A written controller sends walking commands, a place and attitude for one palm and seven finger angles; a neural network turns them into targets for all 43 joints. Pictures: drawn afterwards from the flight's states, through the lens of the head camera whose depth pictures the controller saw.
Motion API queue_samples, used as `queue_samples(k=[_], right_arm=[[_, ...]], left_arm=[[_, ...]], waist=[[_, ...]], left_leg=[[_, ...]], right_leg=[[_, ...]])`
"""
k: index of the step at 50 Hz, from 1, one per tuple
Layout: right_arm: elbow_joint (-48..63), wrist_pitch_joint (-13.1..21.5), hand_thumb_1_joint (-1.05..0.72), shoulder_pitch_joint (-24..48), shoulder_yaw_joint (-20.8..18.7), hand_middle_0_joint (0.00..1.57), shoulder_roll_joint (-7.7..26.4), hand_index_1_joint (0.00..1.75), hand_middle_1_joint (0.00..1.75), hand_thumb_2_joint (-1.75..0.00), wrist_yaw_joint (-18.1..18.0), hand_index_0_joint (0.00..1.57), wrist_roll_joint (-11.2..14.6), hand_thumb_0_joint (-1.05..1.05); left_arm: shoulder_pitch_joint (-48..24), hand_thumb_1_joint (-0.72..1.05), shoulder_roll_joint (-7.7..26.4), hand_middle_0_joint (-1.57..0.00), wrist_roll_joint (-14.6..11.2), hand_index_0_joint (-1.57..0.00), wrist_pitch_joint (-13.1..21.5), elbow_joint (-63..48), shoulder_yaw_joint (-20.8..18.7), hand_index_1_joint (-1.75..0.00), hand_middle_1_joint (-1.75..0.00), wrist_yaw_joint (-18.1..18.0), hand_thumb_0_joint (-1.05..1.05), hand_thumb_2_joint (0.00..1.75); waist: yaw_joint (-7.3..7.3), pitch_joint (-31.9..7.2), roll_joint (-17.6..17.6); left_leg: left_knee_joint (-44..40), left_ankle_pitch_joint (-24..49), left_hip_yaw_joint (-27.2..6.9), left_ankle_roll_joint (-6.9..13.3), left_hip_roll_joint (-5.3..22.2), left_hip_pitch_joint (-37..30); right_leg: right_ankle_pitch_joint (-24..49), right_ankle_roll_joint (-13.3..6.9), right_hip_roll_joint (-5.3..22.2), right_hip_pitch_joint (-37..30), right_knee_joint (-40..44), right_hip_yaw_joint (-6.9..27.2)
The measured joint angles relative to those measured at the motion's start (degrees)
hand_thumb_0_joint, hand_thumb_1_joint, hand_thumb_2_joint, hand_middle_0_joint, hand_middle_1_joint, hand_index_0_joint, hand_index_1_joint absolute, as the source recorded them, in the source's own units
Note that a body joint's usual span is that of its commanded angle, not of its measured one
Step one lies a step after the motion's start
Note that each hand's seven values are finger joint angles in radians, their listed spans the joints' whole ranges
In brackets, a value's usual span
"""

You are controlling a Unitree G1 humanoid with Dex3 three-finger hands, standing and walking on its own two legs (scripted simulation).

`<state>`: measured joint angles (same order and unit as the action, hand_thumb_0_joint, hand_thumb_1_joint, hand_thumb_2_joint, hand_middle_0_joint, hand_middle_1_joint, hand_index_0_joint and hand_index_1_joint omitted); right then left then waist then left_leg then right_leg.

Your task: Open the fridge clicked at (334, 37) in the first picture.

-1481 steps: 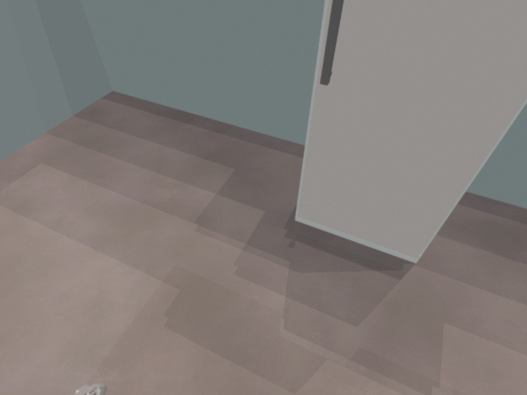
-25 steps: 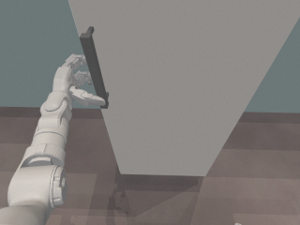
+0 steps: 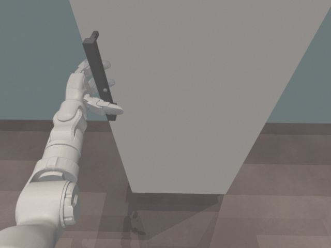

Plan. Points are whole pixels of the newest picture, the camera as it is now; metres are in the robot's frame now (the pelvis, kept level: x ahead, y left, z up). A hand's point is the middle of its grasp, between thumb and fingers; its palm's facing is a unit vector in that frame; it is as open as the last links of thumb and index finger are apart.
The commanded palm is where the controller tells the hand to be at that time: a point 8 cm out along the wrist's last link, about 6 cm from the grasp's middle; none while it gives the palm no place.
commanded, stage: slide the fingers in behind the handle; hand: left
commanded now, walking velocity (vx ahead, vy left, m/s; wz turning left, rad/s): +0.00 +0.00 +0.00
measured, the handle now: (104, 81) +0.50 +0.17 +0.15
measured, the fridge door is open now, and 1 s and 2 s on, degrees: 0 0 0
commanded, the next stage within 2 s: grip the handle and tug to test in 0.84 s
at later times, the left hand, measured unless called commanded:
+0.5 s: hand (109, 91) +0.44 +0.14 +0.16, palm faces -0.01 -1.00 +0.01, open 14.0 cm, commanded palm +0.42 +0.20 +0.16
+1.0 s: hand (110, 90) +0.45 +0.14 +0.16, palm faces -0.01 -1.00 +0.00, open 13.9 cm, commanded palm +0.43 +0.19 +0.16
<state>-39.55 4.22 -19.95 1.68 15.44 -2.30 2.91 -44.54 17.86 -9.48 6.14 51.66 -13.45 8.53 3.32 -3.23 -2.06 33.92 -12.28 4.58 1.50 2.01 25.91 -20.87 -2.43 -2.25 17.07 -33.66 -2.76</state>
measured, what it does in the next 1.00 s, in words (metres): stands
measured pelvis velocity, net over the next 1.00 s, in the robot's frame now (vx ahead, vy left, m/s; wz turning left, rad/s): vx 0.00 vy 0.01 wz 0.01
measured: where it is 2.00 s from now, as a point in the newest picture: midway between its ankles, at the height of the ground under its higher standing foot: outside the picture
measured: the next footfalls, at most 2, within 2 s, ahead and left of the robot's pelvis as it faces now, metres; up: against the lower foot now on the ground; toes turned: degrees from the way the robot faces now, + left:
none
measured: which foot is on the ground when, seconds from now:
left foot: down 0.00-1.00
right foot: down 0.00-1.00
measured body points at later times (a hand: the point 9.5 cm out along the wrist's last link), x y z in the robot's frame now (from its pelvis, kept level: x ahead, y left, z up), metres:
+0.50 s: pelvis +0.00 +0.00 +0.00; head +0.02 -0.01 +0.45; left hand +0.44 +0.20 +0.16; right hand +0.10 -0.26 -0.11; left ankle +0.05 +0.11 -0.73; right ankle -0.04 -0.09 -0.73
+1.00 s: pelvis +0.00 +0.01 +0.00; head +0.02 +0.00 +0.45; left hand +0.45 +0.19 +0.16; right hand +0.08 -0.25 -0.12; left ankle +0.05 +0.11 -0.73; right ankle -0.04 -0.09 -0.73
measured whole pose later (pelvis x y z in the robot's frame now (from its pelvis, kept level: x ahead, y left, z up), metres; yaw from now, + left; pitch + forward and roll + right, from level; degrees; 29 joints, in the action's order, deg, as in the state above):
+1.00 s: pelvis +0.00 +0.01 +0.00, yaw +0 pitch +5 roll -1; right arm -40.5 4.8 -19.8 1.1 15.1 -1.7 2.8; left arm -45.7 15.5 -9.3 6.1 51.5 -10.3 5.5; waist 2.9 -3.1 -2.0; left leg 34.2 -12.7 4.3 1.8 1.5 26.2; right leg -21.1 -2.0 -1.8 16.9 -33.4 -3.0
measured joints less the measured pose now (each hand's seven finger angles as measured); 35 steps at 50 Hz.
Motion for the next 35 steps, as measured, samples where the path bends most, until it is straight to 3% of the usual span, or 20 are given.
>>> queue_samples(k=[16, 35], right_arm=[[0.0, -0.1, -0.9, 1.3, -0.6, 0.2, 0.3, 0.3, 0.3, -0.9, 0.0, 0.2, 0.2, 0.01], [-0.1, 0.4, -0.9, 1.0, -0.1, 0.2, -0.3, 0.3, 0.3, -0.9, 0.2, 0.2, -0.1, 0.01]], left_arm=[[1.4, -0.5, -1.5, -0.29, -0.5, -0.3, -1.7, -3.0, 1.5, -1.2, -1.2, -0.8, -0.01, 0.3], [-1.7, -0.5, -1.5, -0.3, 0.1, -0.31, 0.2, 0.9, 1.9, -1.2, -1.21, -1.3, -0.01, 0.3]], waist=[[-0.5, 0.1, 0.2], [-0.21, 0.2, 0.2]], left_leg=[[-0.5, 0.2, -0.4, -0.2, 0.0, -0.7], [0.0, 0.0, -0.3, 0.2, -0.3, 0.7]], right_leg=[[0.2, -0.2, -0.1, -0.9, 0.7, -0.4], [0.0, 0.2, 0.2, 0.4, 0.3, -0.3]])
